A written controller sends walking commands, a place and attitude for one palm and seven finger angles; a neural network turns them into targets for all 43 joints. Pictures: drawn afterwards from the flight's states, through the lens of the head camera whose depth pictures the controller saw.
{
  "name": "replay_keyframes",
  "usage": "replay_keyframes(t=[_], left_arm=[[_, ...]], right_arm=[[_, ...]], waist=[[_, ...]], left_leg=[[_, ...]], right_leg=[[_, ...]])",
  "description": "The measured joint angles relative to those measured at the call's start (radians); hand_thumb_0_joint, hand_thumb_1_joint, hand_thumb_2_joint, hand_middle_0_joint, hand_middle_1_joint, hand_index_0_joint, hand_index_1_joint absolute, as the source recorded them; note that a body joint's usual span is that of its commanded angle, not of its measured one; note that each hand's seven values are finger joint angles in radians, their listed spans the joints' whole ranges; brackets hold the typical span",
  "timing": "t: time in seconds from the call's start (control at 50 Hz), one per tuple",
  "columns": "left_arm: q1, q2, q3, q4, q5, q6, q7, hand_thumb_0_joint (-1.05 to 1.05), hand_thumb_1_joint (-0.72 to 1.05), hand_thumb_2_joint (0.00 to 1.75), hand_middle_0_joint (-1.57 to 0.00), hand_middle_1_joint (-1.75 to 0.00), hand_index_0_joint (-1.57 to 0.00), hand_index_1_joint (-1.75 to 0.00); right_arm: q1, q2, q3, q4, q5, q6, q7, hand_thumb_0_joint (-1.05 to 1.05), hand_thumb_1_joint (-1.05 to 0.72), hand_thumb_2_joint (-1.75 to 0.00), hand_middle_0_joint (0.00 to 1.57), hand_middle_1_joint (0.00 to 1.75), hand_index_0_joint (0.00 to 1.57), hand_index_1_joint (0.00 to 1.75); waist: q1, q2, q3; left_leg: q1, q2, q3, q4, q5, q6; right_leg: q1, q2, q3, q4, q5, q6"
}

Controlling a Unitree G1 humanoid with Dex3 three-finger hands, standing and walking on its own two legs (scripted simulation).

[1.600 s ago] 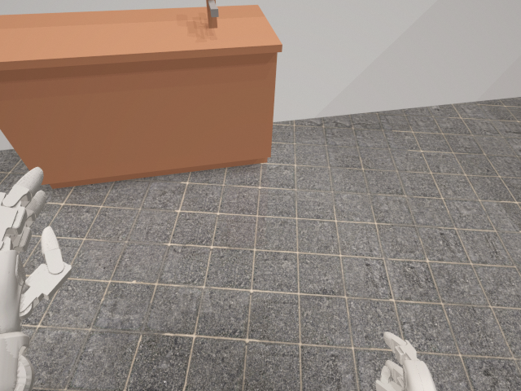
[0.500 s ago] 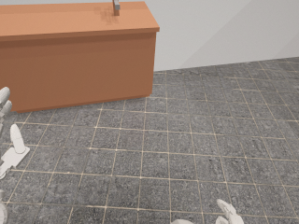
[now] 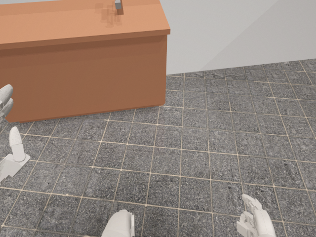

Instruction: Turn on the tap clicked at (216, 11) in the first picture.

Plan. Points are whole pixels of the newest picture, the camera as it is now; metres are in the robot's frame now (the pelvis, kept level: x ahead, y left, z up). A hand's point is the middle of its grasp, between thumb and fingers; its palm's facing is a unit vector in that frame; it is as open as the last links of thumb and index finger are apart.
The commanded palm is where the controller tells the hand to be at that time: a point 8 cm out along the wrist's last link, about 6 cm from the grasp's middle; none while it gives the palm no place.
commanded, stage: walk to a spot facing it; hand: left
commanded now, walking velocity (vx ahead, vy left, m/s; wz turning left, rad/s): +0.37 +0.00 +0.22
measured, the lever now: (118, 4) +1.12 +0.24 +0.06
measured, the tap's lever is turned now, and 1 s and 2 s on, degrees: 0 0 0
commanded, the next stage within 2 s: turn to face it in 0.78 s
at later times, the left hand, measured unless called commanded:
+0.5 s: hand (45, 82) +0.38 +0.25 +0.20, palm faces +0.41 -0.80 -0.44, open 7.4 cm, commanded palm +0.32 +0.30 +0.18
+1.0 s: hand (54, 70) +0.44 +0.26 +0.19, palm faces +0.60 -0.69 -0.42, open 7.4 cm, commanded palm +0.38 +0.29 +0.18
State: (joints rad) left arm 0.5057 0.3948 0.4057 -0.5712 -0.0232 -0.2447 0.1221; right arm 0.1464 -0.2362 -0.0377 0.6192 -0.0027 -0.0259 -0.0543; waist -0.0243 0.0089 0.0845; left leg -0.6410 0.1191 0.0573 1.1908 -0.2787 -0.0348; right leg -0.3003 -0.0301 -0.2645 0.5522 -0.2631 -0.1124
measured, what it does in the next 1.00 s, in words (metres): walks ahead: left foot, then right foot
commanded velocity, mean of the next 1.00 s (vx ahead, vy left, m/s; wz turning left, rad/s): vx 0.21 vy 0.00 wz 0.20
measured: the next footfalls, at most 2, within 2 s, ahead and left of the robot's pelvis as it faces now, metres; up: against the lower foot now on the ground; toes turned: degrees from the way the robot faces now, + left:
left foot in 0.30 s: +0.21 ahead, +0.13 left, +0.00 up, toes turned +13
right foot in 0.68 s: +0.37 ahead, -0.15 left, +0.00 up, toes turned -4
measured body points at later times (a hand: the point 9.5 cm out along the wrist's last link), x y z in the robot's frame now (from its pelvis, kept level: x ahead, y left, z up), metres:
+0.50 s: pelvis +0.17 +0.01 +0.01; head +0.20 +0.02 +0.46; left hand +0.35 +0.29 +0.22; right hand +0.35 -0.18 -0.08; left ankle +0.17 +0.12 -0.73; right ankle +0.20 -0.13 -0.65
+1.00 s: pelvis +0.29 -0.02 -0.01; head +0.32 +0.00 +0.44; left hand +0.40 +0.29 +0.21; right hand +0.52 -0.24 -0.07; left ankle +0.31 +0.10 -0.73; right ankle +0.33 -0.15 -0.73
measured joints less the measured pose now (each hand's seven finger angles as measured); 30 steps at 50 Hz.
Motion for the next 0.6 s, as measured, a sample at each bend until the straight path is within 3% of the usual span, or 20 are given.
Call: replay_keyframes(t=[0.1, 0.26, 0.3, 0.34, 0.4, 0.44, 0.52, 0.6], left_arm=[[0.023, 0.002, -0.002, 0.013, -0.006, 0.017, 0.024, 0.02, 0.89, 0.9, -0.22, -0.3, -0.22, -0.31], [-0.062, -0.057, -0.066, 0.051, 0.002, 0.06, 0.059, 0.02, 0.89, 0.9, -0.22, -0.3, -0.21, -0.31], [-0.077, -0.057, -0.064, 0.031, -0.001, 0.059, 0.067, 0.02, 0.89, 0.9, -0.22, -0.3, -0.21, -0.31], [-0.111, -0.044, -0.05, 0.041, -0.008, 0.049, 0.067, 0.02, 0.89, 0.9, -0.21, -0.3, -0.21, -0.31], [-0.135, -0.007, -0.034, 0.061, -0.012, 0.051, 0.047, 0.02, 0.89, 0.9, -0.21, -0.3, -0.21, -0.31], [-0.102, 0.013, -0.017, 0.033, -0.016, 0.049, 0.038, 0.02, 0.89, 0.9, -0.21, -0.3, -0.21, -0.31], [-0.004, 0.011, 0.0, -0.025, -0.016, 0.015, 0.026, 0.02, 0.89, 0.9, -0.22, -0.3, -0.21, -0.31], [0.009, -0.01, -0.007, 0.021, -0.007, -0.001, 0.019, 0.02, 0.89, 0.9, -0.22, -0.3, -0.21, -0.31]], right_arm=[[0.049, -0.009, 0.003, -0.029, 0.002, -0.001, -0.011, 0.01, -0.91, -0.9, 0.2, 0.3, 0.2, 0.3], [0.094, 0.015, 0.025, -0.033, 0.004, -0.006, -0.021, 0.01, -0.91, -0.9, 0.2, 0.3, 0.2, 0.3], [0.084, 0.021, 0.035, -0.048, 0.001, -0.01, -0.02, 0.01, -0.9, -0.9, 0.2, 0.3, 0.2, 0.3], [0.043, 0.049, 0.035, -0.046, 0.001, -0.015, -0.017, 0.01, -0.9, -0.9, 0.2, 0.3, 0.2, 0.3], [0.005, 0.095, 0.051, -0.039, 0.003, -0.021, 0.002, 0.01, -0.91, -0.9, 0.2, 0.3, 0.2, 0.3], [0.004, 0.119, 0.061, -0.038, 0.008, -0.028, 0.015, 0.01, -0.9, -0.9, 0.2, 0.3, 0.2, 0.3], [0.051, 0.131, 0.062, -0.037, 0.013, -0.048, 0.025, 0.01, -0.9, -0.9, 0.2, 0.3, 0.2, 0.3], [0.105, 0.111, 0.051, -0.017, 0.014, -0.064, 0.009, 0.01, -0.9, -0.9, 0.2, 0.3, 0.2, 0.3]], waist=[[0.024, -0.028, -0.025], [0.069, -0.048, -0.054], [0.07, -0.055, -0.053], [0.05, -0.075, -0.024], [0.006, -0.061, -0.01], [-0.007, -0.045, -0.016], [0.007, -0.001, -0.034], [0.032, 0.043, -0.037]], left_leg=[[0.051, 0.003, 0.057, -0.316, 0.05, 0.012], [0.232, -0.042, 0.133, -0.553, 0.017, 0.037], [0.309, -0.066, 0.153, -0.645, 0.067, 0.057], [0.317, -0.079, 0.162, -0.594, 0.062, 0.075], [0.334, -0.069, 0.134, -0.574, 0.003, 0.075], [0.355, -0.052, 0.12, -0.608, 0.005, 0.063], [0.413, -0.014, 0.104, -0.689, 0.012, 0.037], [0.466, 0.012, 0.072, -0.712, -0.012, 0.007]], right_leg=[[0.086, -0.018, -0.007, -0.061, -0.026, 0.016], [0.19, -0.034, -0.02, -0.036, -0.139, 0.054], [0.17, -0.051, -0.006, 0.068, -0.201, 0.071], [0.09, -0.075, 0.071, 0.299, -0.249, 0.092], [-0.072, -0.039, 0.178, 0.618, -0.278, 0.113], [-0.169, -0.043, 0.196, 0.672, -0.242, 0.124], [-0.25, -0.088, 0.166, 0.478, -0.115, 0.147], [-0.191, -0.093, 0.12, 0.232, -0.046, 0.164]])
